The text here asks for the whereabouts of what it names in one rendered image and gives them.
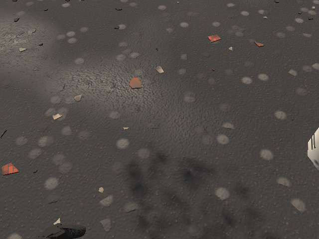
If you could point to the robot left hand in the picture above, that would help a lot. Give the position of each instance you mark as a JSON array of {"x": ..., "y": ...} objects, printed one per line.
[{"x": 59, "y": 231}]

